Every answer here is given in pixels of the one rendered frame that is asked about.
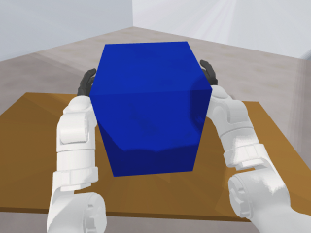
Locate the robot right forearm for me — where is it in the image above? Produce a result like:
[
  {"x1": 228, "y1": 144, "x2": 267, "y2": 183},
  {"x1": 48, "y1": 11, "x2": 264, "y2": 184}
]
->
[{"x1": 206, "y1": 85, "x2": 291, "y2": 204}]

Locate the robot left hand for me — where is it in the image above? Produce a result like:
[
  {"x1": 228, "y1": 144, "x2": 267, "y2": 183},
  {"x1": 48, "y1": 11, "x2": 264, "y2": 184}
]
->
[{"x1": 77, "y1": 68, "x2": 97, "y2": 97}]

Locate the robot left forearm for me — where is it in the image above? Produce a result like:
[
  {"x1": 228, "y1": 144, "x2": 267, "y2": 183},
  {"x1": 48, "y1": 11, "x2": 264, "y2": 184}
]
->
[{"x1": 47, "y1": 95, "x2": 98, "y2": 232}]

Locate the robot right hand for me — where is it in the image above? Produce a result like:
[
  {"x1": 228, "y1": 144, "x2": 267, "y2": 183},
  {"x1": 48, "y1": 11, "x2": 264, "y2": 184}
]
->
[{"x1": 199, "y1": 59, "x2": 218, "y2": 85}]

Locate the right robot upper arm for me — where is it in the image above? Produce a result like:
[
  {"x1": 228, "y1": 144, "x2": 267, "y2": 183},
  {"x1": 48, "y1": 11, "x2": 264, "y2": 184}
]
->
[{"x1": 228, "y1": 168, "x2": 311, "y2": 233}]

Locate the carton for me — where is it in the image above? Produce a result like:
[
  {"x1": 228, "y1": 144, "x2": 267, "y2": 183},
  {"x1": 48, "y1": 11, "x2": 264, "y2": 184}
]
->
[{"x1": 89, "y1": 41, "x2": 213, "y2": 177}]

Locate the table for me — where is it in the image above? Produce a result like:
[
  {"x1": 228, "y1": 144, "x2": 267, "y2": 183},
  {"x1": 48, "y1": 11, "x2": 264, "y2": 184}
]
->
[{"x1": 0, "y1": 92, "x2": 311, "y2": 222}]

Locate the left robot upper arm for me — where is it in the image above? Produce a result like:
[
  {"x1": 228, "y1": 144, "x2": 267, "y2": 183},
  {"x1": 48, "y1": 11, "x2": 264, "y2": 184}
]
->
[{"x1": 47, "y1": 192, "x2": 107, "y2": 233}]

